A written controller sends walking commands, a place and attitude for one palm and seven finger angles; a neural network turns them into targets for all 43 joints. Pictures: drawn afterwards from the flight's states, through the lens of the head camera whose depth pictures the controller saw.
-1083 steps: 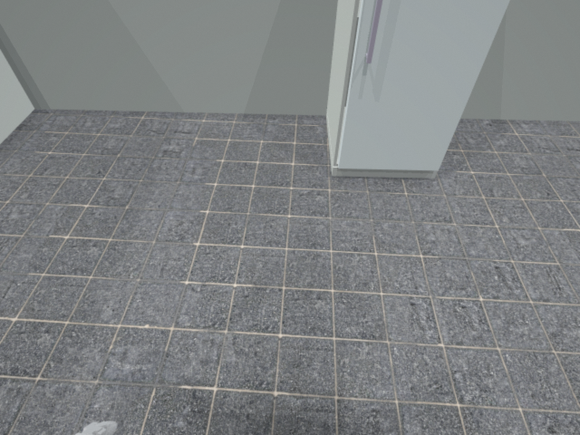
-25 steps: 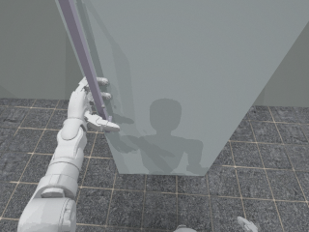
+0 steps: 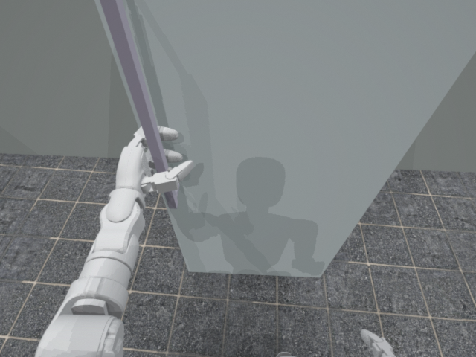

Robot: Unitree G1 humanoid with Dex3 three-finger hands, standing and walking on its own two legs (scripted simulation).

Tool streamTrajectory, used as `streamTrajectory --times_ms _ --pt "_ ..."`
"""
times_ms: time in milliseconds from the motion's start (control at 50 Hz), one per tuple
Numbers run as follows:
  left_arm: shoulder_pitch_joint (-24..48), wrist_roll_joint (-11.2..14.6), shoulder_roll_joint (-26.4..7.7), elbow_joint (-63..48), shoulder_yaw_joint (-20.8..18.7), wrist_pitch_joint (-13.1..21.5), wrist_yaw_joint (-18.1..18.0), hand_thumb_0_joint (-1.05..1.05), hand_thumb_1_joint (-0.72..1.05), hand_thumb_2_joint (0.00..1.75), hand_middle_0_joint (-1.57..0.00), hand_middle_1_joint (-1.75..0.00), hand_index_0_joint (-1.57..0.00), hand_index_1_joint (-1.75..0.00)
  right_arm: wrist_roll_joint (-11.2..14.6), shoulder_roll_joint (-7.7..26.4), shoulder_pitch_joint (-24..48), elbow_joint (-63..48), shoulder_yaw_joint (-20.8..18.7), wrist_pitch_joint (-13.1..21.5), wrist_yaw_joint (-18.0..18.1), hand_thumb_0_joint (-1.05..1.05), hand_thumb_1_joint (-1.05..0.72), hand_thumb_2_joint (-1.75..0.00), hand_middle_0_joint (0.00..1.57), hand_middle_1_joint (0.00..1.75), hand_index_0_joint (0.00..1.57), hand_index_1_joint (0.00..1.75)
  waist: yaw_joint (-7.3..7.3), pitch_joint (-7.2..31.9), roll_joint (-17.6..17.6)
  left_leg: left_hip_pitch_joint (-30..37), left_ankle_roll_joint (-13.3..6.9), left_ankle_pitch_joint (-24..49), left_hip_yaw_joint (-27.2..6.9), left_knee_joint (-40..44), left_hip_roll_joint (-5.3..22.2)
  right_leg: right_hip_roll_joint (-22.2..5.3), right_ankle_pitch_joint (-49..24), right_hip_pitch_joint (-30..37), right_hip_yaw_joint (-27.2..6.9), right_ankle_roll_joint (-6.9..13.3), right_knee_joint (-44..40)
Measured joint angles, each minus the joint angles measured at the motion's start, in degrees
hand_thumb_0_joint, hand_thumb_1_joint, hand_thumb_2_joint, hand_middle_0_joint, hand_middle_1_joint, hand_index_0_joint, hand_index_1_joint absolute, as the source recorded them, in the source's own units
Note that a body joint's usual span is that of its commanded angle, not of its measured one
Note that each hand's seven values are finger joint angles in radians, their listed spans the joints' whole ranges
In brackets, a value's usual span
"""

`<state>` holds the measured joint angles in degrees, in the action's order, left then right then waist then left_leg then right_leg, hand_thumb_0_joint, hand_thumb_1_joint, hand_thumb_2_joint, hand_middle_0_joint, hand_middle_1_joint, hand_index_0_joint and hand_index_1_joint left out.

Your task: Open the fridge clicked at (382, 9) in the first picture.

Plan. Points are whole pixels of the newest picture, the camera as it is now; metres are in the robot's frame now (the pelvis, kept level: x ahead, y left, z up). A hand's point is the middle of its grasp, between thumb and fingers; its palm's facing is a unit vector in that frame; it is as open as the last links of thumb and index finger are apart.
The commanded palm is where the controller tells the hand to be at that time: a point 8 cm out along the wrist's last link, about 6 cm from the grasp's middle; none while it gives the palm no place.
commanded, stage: grip the handle and tug to test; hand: left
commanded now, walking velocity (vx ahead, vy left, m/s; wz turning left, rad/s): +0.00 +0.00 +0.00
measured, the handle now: (154, 125) +0.46 +0.16 +0.14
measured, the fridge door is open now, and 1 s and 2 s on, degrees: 0 0 21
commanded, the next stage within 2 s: pull the door a little, standing still in 0.90 s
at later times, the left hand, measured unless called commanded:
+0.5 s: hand (170, 170) +0.41 +0.13 +0.09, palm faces +0.01 -1.00 -0.03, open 5.3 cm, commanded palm +0.37 +0.17 +0.09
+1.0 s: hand (169, 175) +0.39 +0.13 +0.09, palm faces +0.00 -1.00 -0.02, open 5.8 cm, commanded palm +0.35 +0.18 +0.09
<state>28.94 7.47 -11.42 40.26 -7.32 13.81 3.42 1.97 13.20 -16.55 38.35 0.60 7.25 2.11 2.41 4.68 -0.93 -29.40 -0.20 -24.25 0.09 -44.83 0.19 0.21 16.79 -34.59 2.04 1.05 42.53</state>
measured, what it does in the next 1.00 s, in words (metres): stands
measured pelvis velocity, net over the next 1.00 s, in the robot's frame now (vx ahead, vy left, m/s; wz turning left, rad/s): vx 0.04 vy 0.00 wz -0.03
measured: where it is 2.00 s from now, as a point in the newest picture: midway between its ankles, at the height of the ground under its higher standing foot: outside the picture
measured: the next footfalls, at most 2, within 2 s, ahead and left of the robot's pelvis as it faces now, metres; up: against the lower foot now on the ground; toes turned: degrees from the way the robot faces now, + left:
none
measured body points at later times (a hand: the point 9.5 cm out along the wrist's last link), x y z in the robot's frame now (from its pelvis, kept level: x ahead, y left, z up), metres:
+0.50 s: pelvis +0.01 -0.01 +0.00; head +0.05 -0.01 +0.45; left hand +0.40 +0.18 +0.09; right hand +0.11 -0.26 -0.11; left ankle -0.02 +0.11 -0.71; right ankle +0.04 -0.11 -0.71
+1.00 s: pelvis +0.04 +0.00 +0.01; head +0.07 -0.01 +0.46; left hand +0.39 +0.18 +0.09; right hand +0.16 -0.25 -0.09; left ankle -0.02 +0.11 -0.71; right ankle +0.04 -0.11 -0.71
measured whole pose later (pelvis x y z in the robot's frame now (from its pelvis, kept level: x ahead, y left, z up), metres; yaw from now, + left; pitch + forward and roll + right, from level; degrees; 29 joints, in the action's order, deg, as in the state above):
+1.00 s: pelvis +0.04 +0.00 +0.01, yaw -2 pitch +9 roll -1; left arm 10.0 8.3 -9.4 18.1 -6.4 7.8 2.0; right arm 1.9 12.9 -16.9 35.1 -0.7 7.2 1.1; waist 2.3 6.4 -1.8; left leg -22.4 0.3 -24.7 1.4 -39.4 1.2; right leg 1.5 17.9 -28.5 0.8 1.1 38.0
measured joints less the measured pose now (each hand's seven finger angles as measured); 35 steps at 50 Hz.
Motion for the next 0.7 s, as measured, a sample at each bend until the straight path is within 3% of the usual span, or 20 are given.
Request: streamTrajectory --times_ms 240,700 --pt "-0.33 0.29 -0.30 -0.26 -0.14 -0.12 -0.10 0.01 0.78 0.85 -0.42 -1.38 -0.38 -1.38 -0.01 0.46 -0.41 0.57 -0.46 0.16 -0.08 0.01 -0.90 -0.90 0.20 0.30 0.20 0.30 -0.09 0.05 -0.14 0.11 0.29 0.09 -0.24 0.32 0.13 0.11 0.11 0.04 0.24 0.30 -0.05" --pt "-7.43 0.90 0.26 -8.00 -0.54 -2.08 -0.65 0.01 0.81 0.82 -0.35 -1.40 -0.32 -1.40 0.07 0.34 -0.70 -0.75 -1.08 0.54 -0.63 0.01 -0.90 -0.90 0.20 0.30 0.20 0.30 0.01 0.88 -0.70 2.81 0.48 -0.23 0.65 2.55 0.73 0.85 0.45 2.01 -0.61 0.40 -1.56"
